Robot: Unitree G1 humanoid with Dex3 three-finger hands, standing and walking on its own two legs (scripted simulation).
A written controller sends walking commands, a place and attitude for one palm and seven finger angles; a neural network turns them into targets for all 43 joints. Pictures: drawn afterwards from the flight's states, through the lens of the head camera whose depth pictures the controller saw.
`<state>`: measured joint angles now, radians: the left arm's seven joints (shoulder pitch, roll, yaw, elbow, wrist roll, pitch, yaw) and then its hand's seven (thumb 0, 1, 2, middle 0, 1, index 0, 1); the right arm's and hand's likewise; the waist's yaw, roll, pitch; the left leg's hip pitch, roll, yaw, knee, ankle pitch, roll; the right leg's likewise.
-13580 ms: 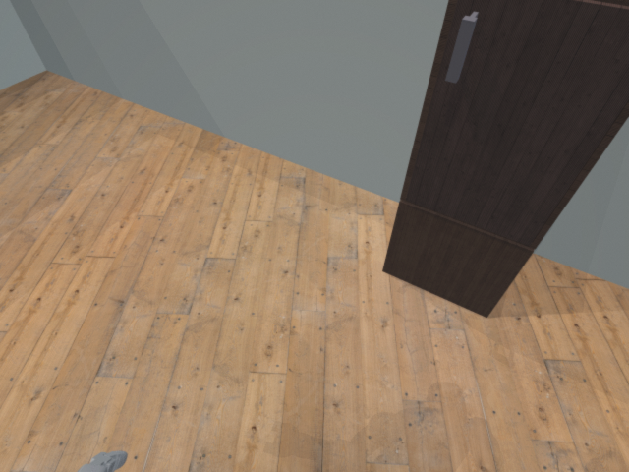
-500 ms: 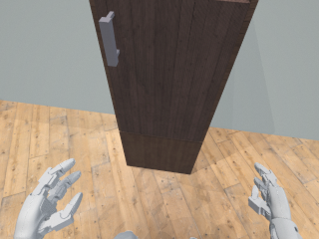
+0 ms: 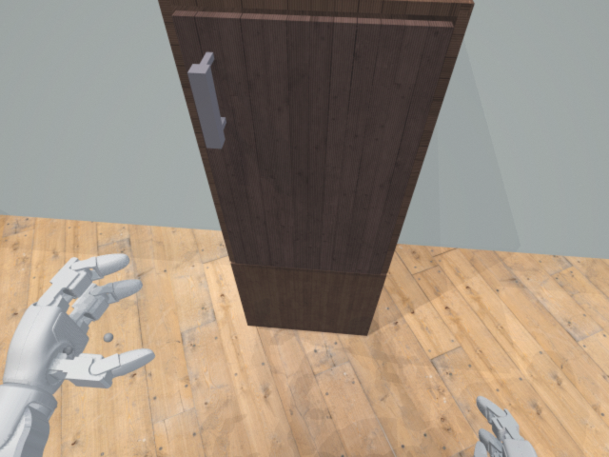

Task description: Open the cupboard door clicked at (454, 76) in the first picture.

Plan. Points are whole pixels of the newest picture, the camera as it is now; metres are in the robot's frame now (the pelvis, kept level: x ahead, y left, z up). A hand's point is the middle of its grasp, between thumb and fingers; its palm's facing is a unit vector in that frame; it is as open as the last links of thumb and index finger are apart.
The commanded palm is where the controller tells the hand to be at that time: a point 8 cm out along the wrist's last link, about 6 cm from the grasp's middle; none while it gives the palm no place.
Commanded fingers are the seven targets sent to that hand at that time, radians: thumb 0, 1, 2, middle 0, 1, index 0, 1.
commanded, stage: raise the hand with hooked fingers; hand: left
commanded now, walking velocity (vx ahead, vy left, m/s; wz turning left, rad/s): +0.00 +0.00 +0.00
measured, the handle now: (212, 101) +0.57 +0.18 +0.17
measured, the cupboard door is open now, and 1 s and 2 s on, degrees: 0 0 0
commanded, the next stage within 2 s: move the hooked fingers beside the handle in 1.16 s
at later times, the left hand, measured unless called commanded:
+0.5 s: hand (43, 260) +0.27 +0.29 +0.16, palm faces +0.04 -1.00 -0.07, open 13.9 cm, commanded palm +0.25 +0.33 +0.17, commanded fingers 0.00 -0.50 0.30 -0.30 -1.20 -0.30 -1.20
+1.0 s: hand (65, 218) +0.31 +0.27 +0.19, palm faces +0.03 -1.00 -0.06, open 14.0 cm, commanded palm +0.28 +0.32 +0.19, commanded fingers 0.00 -0.50 0.30 -0.30 -1.20 -0.30 -1.20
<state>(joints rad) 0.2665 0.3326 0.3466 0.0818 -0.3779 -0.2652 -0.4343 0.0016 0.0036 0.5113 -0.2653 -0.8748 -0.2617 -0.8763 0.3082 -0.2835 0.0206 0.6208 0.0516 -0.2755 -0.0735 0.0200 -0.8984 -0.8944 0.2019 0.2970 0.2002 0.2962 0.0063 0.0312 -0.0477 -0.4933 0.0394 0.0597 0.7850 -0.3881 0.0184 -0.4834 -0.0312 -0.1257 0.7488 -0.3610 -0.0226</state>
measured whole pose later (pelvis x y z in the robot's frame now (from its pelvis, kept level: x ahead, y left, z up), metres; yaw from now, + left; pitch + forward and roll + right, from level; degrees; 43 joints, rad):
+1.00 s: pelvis +0.01 +0.00 +0.03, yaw +0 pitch -1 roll +0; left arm -0.16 0.45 0.46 0.26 -0.32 0.06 -0.47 -0.01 -0.50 0.30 -0.30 -1.20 -0.30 -1.20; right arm 0.26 -0.29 0.06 0.61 0.07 -0.21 -0.10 0.02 -0.90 -0.89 0.20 0.30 0.20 0.30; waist 0.03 0.04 -0.01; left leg -0.19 0.02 0.08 0.48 -0.27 0.02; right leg -0.19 -0.02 -0.11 0.46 -0.25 -0.02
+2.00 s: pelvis +0.01 +0.00 +0.03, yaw -1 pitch +3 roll +0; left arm -0.56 0.54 0.43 0.76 -0.23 -0.05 -0.45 -0.01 -0.50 0.30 -0.30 -1.20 -0.30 -1.20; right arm 0.33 -0.30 0.05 0.64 0.08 -0.16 -0.11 0.02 -0.90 -0.89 0.20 0.30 0.20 0.30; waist -0.03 0.02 -0.02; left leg -0.30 0.03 0.09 0.53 -0.28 0.02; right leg -0.31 -0.02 -0.10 0.52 -0.25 -0.02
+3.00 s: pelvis +0.02 +0.02 +0.01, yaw -3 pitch +15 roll -2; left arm -1.08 0.77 0.46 1.30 -0.09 -0.19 -0.46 -0.01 -0.50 0.30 -0.30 -1.20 -0.30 -1.20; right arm 0.45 -0.32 0.05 0.66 0.03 0.01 -0.08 0.01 -0.90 -0.89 0.20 0.30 0.20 0.30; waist -0.18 0.00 -0.04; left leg -0.59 0.04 0.09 0.66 -0.33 0.04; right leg -0.58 -0.01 -0.08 0.58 -0.27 0.00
